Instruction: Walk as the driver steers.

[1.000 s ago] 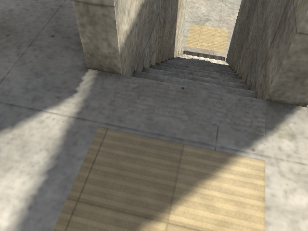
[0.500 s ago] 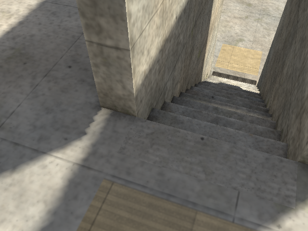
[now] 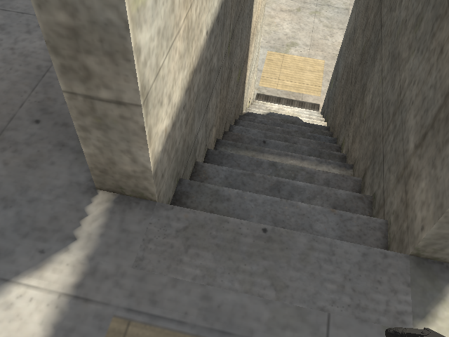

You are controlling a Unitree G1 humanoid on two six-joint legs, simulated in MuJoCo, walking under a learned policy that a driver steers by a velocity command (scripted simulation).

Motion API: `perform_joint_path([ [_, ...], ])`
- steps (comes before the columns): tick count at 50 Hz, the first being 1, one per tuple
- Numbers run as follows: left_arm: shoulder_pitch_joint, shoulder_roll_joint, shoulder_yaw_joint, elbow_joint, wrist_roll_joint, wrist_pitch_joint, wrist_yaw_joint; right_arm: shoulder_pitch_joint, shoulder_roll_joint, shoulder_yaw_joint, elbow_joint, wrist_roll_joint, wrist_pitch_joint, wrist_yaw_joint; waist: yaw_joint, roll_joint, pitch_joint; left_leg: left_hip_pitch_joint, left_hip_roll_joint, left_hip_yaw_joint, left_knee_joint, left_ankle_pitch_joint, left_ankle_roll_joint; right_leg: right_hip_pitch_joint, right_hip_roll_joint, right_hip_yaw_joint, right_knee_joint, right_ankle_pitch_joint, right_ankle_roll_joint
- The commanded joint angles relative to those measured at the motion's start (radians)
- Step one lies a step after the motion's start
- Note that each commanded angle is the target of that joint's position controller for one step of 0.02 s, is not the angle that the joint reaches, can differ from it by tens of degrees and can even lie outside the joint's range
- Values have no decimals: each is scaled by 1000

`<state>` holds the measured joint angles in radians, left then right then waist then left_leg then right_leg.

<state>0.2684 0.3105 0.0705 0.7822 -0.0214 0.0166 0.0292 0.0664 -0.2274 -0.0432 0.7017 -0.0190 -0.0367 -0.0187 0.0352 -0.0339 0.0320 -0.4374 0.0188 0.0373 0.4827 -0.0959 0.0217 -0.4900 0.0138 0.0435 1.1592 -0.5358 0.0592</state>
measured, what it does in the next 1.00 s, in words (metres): steps on the spot, turning right: right foot, then left foot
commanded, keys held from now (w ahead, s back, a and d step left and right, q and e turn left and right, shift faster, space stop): e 0.36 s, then no key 0.64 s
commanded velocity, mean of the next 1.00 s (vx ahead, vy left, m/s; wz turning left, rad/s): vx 0.02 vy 0.00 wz -0.32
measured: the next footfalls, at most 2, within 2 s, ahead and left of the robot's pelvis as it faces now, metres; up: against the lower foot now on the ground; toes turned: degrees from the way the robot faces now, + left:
right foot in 0.26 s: +0.05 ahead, -0.14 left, +0.00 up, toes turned -13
left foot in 0.70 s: +0.10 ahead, +0.09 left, +0.00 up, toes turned -19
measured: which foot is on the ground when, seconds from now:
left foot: down 0.00-0.26, up 0.28-0.68, down 0.70-1.00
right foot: up 0.00-0.24, down 0.26-1.00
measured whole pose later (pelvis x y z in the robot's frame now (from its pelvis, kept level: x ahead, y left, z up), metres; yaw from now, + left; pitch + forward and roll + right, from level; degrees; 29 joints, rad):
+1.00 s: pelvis +0.03 -0.02 +0.00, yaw -18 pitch -1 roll +0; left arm 0.22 0.25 0.05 0.75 0.01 0.01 0.01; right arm 0.15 -0.23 -0.03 0.88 -0.01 -0.03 0.00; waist 0.01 -0.01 0.02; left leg -0.22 0.00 -0.01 0.53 -0.30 0.00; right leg -0.26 0.05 0.09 0.53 -0.26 -0.01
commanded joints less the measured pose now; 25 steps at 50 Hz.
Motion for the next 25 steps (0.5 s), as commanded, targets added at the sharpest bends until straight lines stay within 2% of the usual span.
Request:
perform_joint_path([
  [1, 103, 54, 24, -59, 4, 38, 13, -6, -153, -44, -37, -12, 8, -9, 7, 199, -124, 129, 243, -172, -224, 80, 209, -35, -56, -24, 20, 86, 26],
  [5, 35, 32, 15, -103, 13, 37, 1, -20, -174, -54, -19, 0, 7, -21, -8, 175, -149, 140, 274, -94, -230, 103, 223, 40, -85, -40, -180, 170, -2],
  [8, 6, 54, 19, -128, 13, 39, -18, -15, -203, -63, -3, 11, 18, -21, -17, 184, -160, 166, 301, -70, -222, 65, 212, 108, -84, -65, -296, 194, -30],
  [10, 8, 70, 27, -133, 13, 41, -21, -5, -215, -67, 12, 26, 26, -18, -13, 183, -145, 189, 309, -56, -195, 16, 182, 149, -69, -95, -408, 192, -58],
  [11, 33, 67, 30, -124, 14, 41, -25, -15, -218, -68, 19, 35, 32, -18, 8, 177, -144, 178, 298, -33, -161, -27, 154, 205, -53, -115, -506, 251, -80],
  [12, 69, 77, 39, -107, 16, 42, -25, -1, -201, -66, 30, 40, 37, -18, 18, 157, -142, 143, 271, -2, -104, -93, 110, 276, -27, -122, -585, 284, -108],
  [13, 100, 110, 52, -100, 22, 42, -19, 41, -162, -59, 52, 39, 45, -15, 21, 58, -98, 54, 209, 64, 39, -204, 30, 335, -58, -26, -718, 352, -154],
  [14, 96, 223, 73, -129, 24, 42, 1, 70, -96, -41, 33, 0, 48, -7, -26, -266, -60, -208, 61, 169, 379, -485, -88, 424, -328, 360, -813, 585, -268],
  [15, 77, 268, 74, -165, 64, 21, -12, -59, -142, -58, -18, -1, 44, -17, 28, -270, -53, -286, -22, -19, 553, -571, -81, 282, -405, 518, -892, 545, -403],
  [16, 27, 234, 66, -172, 72, -4, -20, -78, -173, -68, -20, 15, 45, -24, 10, -181, -44, -286, -3, -80, 636, -479, -59, 264, -350, 433, -903, 469, -369],
  [17, -27, 207, 60, -180, 51, -20, -16, -37, -187, -78, 1, 21, 46, -34, -29, -142, -40, -293, 9, -97, 643, -376, -46, 266, -295, 362, -889, 422, -298],
  [18, -68, 168, 49, -189, 31, -23, -13, -4, -189, -83, 35, 13, 49, -45, -43, -102, -63, -281, 17, -104, 648, -316, -48, 279, -259, 320, -870, 401, -251],
  [19, -96, 143, 38, -196, 21, -22, -8, 24, -187, -85, 50, 6, 50, -48, -56, -106, -79, -261, 12, -97, 671, -266, -57, 276, -240, 279, -858, 453, -236],
  [21, -84, 100, 20, -197, 28, -23, -3, 43, -159, -78, 55, 11, 49, -35, -58, -97, -129, -208, 3, -93, 691, -210, -69, 300, -217, 234, -840, 558, -248],
  [25, -49, 94, 16, -181, 27, -24, 4, 12, -128, -58, 48, 19, 45, -25, -28, -100, -126, -174, 17, -99, 479, -184, -90, 380, -209, 224, -829, 567, -259],
])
